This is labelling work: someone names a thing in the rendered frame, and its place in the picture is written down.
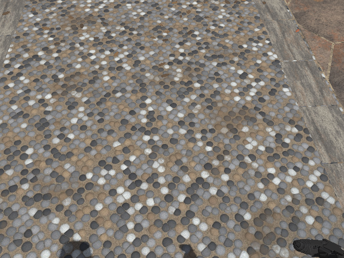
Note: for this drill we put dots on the right robot hand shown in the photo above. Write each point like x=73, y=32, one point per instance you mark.
x=319, y=248

